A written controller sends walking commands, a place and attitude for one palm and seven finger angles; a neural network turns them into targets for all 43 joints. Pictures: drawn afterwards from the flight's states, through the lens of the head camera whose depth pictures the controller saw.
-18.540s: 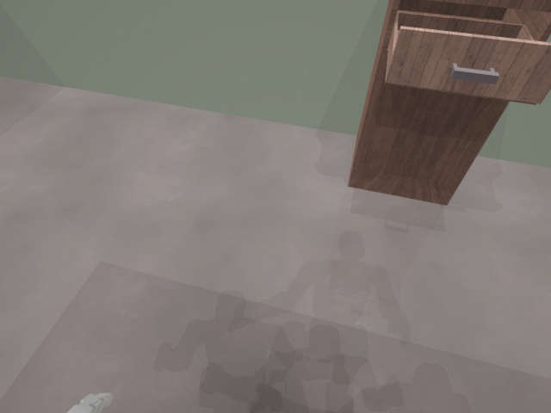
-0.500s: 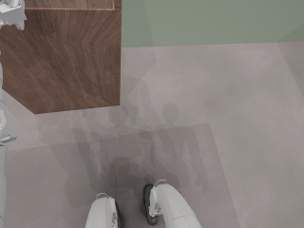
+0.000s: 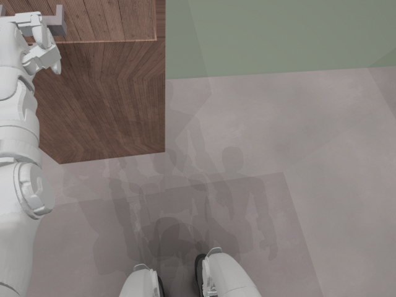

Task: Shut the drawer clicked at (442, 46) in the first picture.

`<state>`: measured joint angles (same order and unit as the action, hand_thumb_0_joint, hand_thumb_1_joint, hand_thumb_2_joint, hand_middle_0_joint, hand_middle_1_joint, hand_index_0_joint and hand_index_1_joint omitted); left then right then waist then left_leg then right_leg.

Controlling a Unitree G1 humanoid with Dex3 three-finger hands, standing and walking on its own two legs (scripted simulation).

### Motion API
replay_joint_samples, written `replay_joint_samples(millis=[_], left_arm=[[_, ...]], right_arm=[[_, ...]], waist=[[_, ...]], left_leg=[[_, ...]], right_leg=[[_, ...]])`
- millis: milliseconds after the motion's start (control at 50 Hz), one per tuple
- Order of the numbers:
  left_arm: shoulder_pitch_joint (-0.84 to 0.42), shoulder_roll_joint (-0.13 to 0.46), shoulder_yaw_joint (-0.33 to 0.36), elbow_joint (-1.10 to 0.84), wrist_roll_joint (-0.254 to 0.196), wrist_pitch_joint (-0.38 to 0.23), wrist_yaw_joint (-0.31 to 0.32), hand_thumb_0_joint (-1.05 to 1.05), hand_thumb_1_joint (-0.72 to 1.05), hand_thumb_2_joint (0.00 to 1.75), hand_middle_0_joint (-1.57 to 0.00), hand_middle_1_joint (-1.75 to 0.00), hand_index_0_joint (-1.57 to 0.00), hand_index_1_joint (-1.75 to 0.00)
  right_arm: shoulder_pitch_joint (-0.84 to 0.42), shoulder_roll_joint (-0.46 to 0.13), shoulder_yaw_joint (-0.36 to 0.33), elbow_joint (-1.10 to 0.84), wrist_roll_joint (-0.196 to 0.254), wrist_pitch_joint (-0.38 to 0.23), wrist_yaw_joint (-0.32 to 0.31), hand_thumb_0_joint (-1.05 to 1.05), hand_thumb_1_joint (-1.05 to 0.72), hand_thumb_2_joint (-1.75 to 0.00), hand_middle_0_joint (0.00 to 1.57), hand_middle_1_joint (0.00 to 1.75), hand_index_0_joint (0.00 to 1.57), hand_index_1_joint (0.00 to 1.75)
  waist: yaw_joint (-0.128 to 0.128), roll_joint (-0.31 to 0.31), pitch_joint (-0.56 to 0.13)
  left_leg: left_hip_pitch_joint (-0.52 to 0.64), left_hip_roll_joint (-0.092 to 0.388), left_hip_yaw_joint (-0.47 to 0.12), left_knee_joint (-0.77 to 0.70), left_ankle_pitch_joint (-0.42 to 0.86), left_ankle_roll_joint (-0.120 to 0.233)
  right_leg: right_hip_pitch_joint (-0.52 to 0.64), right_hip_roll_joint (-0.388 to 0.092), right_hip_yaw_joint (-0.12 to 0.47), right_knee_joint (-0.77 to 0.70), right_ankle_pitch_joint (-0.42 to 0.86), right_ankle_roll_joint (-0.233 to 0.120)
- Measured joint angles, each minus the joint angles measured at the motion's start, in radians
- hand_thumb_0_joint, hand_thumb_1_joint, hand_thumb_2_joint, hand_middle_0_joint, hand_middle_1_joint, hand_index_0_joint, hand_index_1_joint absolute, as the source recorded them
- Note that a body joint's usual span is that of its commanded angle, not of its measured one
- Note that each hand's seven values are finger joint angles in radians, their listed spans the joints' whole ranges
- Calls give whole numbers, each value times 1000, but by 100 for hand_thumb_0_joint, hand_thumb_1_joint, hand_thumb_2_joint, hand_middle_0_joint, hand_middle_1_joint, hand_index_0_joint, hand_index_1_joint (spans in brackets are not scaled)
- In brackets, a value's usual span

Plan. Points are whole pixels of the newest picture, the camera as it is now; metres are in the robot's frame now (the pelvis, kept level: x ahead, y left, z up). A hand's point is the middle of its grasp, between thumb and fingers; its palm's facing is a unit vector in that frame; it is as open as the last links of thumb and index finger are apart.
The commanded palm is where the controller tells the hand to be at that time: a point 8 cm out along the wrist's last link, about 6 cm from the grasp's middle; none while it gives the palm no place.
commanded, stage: pull the fist back off the drawer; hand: left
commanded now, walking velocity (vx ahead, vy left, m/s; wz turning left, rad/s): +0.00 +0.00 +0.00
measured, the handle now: (30, 18) +0.64 +0.23 +0.09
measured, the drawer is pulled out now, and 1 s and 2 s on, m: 0.00 0.00 0.00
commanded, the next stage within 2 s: draw the hand back to the body in 0.04 s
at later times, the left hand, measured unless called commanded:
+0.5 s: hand (21, 86) +0.46 +0.21 +0.12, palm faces +0.04 -1.00 -0.03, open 3.3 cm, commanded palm +0.41 +0.25 +0.14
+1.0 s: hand out of the picture +0.30 +0.23 +0.18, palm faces +0.34 -0.90 -0.28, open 3.3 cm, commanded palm +0.25 +0.27 +0.20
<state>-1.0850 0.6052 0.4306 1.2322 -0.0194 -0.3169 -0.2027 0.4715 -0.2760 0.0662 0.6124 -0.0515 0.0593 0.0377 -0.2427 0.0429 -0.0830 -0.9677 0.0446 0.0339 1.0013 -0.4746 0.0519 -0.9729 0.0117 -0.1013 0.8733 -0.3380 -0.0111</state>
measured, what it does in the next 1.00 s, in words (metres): rises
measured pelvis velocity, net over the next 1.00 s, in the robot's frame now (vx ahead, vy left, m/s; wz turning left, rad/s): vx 0.03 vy -0.01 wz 0.04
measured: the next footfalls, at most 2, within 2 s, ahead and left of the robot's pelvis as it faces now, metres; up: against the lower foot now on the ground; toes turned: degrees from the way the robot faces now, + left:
none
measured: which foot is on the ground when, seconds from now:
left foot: down 0.00-1.00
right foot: down 0.00-1.00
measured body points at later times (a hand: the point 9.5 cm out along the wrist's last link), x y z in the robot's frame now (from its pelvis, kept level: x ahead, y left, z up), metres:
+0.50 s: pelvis +0.05 -0.01 +0.04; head +0.13 +0.00 +0.48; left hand +0.45 +0.26 +0.13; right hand +0.12 -0.27 -0.08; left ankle -0.01 +0.08 -0.67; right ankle +0.03 -0.12 -0.67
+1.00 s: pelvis +0.03 -0.01 +0.07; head +0.03 -0.03 +0.52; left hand +0.27 +0.27 +0.20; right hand +0.23 -0.22 -0.02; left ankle -0.01 +0.08 -0.68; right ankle +0.03 -0.12 -0.68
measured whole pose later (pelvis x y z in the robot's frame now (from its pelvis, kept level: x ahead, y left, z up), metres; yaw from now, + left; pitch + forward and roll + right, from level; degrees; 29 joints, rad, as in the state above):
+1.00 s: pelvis +0.03 -0.01 +0.07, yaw +2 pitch -2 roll -1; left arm 0.09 0.30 0.18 -0.02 -0.06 -0.06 0.08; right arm 0.17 -0.24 0.05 0.60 0.03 -0.03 -0.06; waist 0.05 0.06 0.01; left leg -0.10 -0.02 0.04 0.42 -0.29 0.03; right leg -0.16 -0.01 -0.07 0.41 -0.23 -0.01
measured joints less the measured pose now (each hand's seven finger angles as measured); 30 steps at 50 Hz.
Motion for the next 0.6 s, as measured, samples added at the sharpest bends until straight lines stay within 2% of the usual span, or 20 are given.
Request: replay_joint_samples(millis=[160,260,420,600], left_arm=[[85,-47,17,-35,-10,-27,1,2,86,90,-140,-160,-140,-160],[236,-89,42,-197,-55,-30,-23,2,88,90,-140,-159,-140,-160],[562,-197,-37,-507,-169,44,-53,2,90,90,-140,-159,-140,-160],[757,-277,-132,-730,-214,104,-58,2,90,90,-140,-160,-140,-160]], right_arm=[[-27,1,-16,-19,12,28,-4,0,-90,-89,21,30,20,30],[-36,8,-34,-38,31,46,-4,0,-91,-89,21,30,20,30],[-63,13,-49,-46,79,20,-18,0,-91,-89,21,30,20,30],[-179,3,-56,-38,95,-50,-51,0,-91,-89,20,30,20,30]], waist=[[24,-1,-8],[54,-1,-18],[132,7,-33],[194,10,-22]], left_leg=[[79,3,13,-41,-15,-6],[147,8,32,-90,-14,-10],[341,-7,23,-224,16,-16],[493,-31,-1,-294,37,-16]], right_leg=[[64,6,15,-22,-20,-1],[119,16,35,-59,-20,-3],[307,17,44,-178,-2,-1],[463,-5,24,-228,0,3]])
